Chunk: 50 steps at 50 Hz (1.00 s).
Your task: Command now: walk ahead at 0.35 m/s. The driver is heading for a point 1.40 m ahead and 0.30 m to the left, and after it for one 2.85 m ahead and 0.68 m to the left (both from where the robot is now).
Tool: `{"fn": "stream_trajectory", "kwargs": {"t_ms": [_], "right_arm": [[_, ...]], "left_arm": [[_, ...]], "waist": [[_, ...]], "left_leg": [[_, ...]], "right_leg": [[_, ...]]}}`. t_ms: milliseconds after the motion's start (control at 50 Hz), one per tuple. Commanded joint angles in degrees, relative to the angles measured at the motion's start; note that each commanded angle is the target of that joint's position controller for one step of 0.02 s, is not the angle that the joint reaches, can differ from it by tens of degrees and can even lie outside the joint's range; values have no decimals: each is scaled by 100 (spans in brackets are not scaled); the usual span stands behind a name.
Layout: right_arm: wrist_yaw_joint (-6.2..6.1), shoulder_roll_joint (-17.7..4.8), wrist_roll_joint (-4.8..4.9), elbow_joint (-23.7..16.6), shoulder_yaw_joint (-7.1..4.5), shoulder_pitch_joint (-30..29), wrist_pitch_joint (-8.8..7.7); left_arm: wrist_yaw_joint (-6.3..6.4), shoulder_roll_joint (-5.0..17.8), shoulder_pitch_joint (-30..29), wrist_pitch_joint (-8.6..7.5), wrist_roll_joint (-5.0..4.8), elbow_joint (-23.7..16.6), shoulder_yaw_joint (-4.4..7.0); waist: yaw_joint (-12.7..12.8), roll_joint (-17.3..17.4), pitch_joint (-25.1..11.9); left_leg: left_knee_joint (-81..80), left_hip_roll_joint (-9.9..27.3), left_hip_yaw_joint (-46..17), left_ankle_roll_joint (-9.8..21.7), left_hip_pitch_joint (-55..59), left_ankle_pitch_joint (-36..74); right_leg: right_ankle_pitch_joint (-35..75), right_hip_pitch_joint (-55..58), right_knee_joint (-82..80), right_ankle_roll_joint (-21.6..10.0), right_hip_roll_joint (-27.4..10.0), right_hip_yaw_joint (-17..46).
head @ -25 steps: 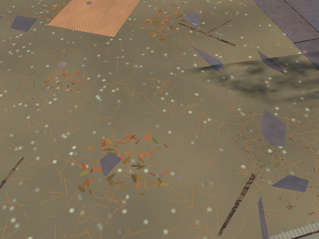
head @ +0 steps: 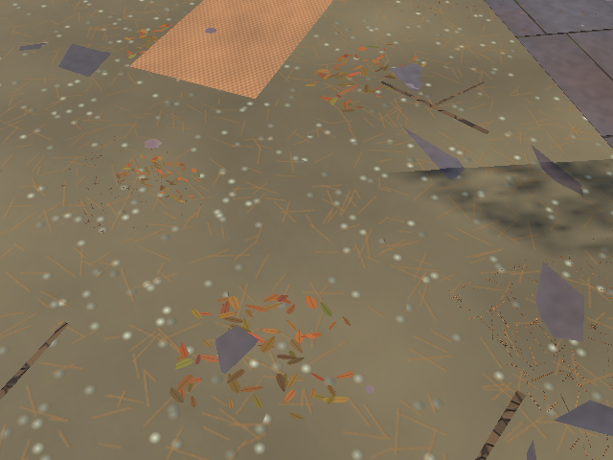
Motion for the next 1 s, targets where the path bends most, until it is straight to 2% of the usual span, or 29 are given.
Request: {"fn": "stream_trajectory", "kwargs": {"t_ms": [20,40,60,80,100,140,160,180,220,280,360,420,460,500,520,540,560,580,600,620,640,660,680,720,740,820,880,940,1000], "right_arm": [[78,-397,-29,98,-130,901,-70],[63,-812,-42,207,-270,1571,-69],[62,-1467,-102,265,-437,2466,-98],[48,-1128,-286,257,-245,2507,-204],[67,-836,-274,119,-105,1915,-306],[190,-461,-213,-27,68,1264,-391],[233,-364,-243,-39,125,1151,-394],[253,-323,-250,-47,146,1130,-367],[201,-286,-234,-17,179,1390,-326],[67,-406,-240,-32,199,1772,-286],[-39,-550,-207,-130,191,2137,-244],[-60,-666,-154,-93,135,2415,-202],[-57,-724,-148,-98,88,2459,-150],[-62,-912,-177,-170,15,2353,-106],[-71,-1004,-190,-208,-27,2303,-64],[-63,-1053,-209,-276,-41,2141,-11],[-35,-1028,-237,-444,-12,1910,-25],[88,-188,-238,-609,225,2545,-144],[148,-249,-120,-500,229,2508,-352],[160,-753,71,-777,63,1768,-451],[117,-875,116,-943,43,1309,-483],[49,-852,56,-964,-7,1125,-442],[13,-764,-5,-952,-48,1245,-348],[-6,-401,-47,-957,-10,1470,-182],[-16,-370,-64,-1034,-8,1370,-130],[18,-533,-190,-1428,-14,370,-126],[97,-493,-150,-1585,37,-363,-172],[177,-617,-93,-1759,36,-798,-175],[259,-847,-91,-1827,-43,-690,-218]], "left_arm": [[-26,665,-134,-102,-10,-323,75],[-21,522,-411,-186,-19,-503,1],[19,182,-778,-306,-56,-864,-95],[-52,321,-939,-487,-14,-950,-33],[-151,308,-979,-585,-124,-981,-15],[-203,366,-1194,-602,-73,-1024,3],[-191,454,-1189,-566,-67,-1025,64],[-201,468,-1110,-518,-101,-1018,71],[-232,492,-1260,-431,-125,-1011,89],[-283,364,-2083,-398,-16,-1277,69],[-394,195,-3342,-454,-90,-1695,-30],[-501,285,-3907,-479,-114,-1899,-45],[-580,356,-4170,-530,-121,-2031,-48],[-613,576,-3958,-571,-92,-2046,37],[-599,783,-3537,-575,-84,-1954,131],[-566,1049,-2552,-570,-108,-1673,271],[-491,1347,-1421,-535,-60,-1378,391],[-441,1894,-516,-508,156,-1206,513],[-404,1423,-564,-466,140,-1109,364],[-391,1089,-1163,-467,63,-1180,267],[-407,859,-1721,-512,28,-1267,187],[-451,675,-2045,-566,48,-1288,125],[-475,559,-2220,-611,89,-1270,89],[-487,588,-2179,-639,78,-1140,90],[-467,671,-2110,-659,66,-1072,103],[-304,1006,-1745,-651,76,-979,177],[-253,1180,-1394,-615,10,-931,218],[-238,1258,-1048,-558,-81,-789,256],[-209,1310,-1030,-441,-72,-756,291]], "waist": [[-839,-362,607],[-1207,235,458],[-1554,2017,-42],[-1342,1913,-299],[-977,1368,261],[-571,407,742],[-419,447,739],[-302,671,733],[-265,670,829],[-376,469,837],[-683,585,883],[-765,667,1027],[-717,723,1048],[-436,973,718],[-173,1173,380],[342,1271,-167],[835,1256,-887],[548,-250,-2083],[524,-650,-2649],[441,-624,-1550],[215,-154,-855],[-28,264,-406],[-282,204,-160],[-508,-23,105],[-559,-80,277],[-397,-6,558],[-123,-9,575],[-2,-62,638],[-211,-127,526]], "left_leg": [[-590,-468,454,90,1749,524],[-1282,25,-542,363,2648,89],[-2888,1545,-3647,1252,3520,-1582],[-3867,2119,-5658,1568,3489,-1947],[-3829,2194,-5259,1395,3044,-1753],[-3583,1787,-3564,1033,2255,-269],[-3692,1478,-2845,836,1993,327],[-3769,1205,-2284,701,1835,786],[-3984,912,-1567,654,1937,1616],[-4114,880,-1135,677,2260,2944],[-4354,764,-697,540,2338,3207],[-4264,968,-633,552,2945,3470],[-3997,1100,-546,543,3348,4146],[-3358,1212,-487,478,3699,6066],[-2775,1229,-477,425,3859,7098],[-1670,1098,-367,316,3640,7639],[-262,946,-377,191,2319,6698],[2388,-126,-375,-198,-320,3025],[3394,-522,-1368,-77,-857,-326],[3625,-114,-1370,32,-1326,-144],[3355,194,-1197,72,-1261,327],[2965,387,-1055,47,-1049,626],[2640,565,-1055,32,-669,822],[2260,682,-985,-29,-355,846],[2035,745,-937,-89,-441,890],[419,807,-781,-279,-914,2258],[-867,475,-466,-298,-501,3090],[-1435,403,-561,-211,-620,3009],[-1732,271,-529,23,-344,2422]], "right_leg": [[-1146,-2015,-347,-852,-896,796],[-121,-2794,825,-580,-443,234],[-200,-3951,3330,-135,418,-586],[-1069,-4347,5319,-148,472,412],[-692,-4844,6077,-324,206,688],[262,-4806,6102,-506,-306,315],[544,-4494,5888,-540,-456,230],[727,-4198,5649,-536,-490,166],[919,-4201,5098,-444,-513,-90],[1461,-4433,4097,-201,-543,-308],[2214,-3835,2281,-46,-298,-653],[2240,-3776,1547,-112,-197,-662],[2042,-3628,1222,-254,-110,-703],[1609,-2945,1143,-457,159,-850],[1344,-2369,1152,-584,343,-941],[1509,-1134,932,-795,463,-992],[1657,886,1228,-1091,-117,-368],[674,3547,1112,-2177,-1943,2556],[520,3516,131,-2254,-2345,4042],[691,2601,-39,-1852,-1978,2980],[1248,1495,-226,-1614,-1768,2081],[1651,575,-433,-1450,-1536,1496],[1764,-97,-635,-1329,-1306,1023],[1572,-844,-989,-1353,-1171,695],[1601,-1097,-1127,-1378,-1161,561],[1678,-1148,-1302,-1294,-984,115],[1611,-1023,-1257,-1080,-843,-178],[1355,-303,-1025,-981,-1146,-47],[1687,298,-565,-789,-1425,57]]}}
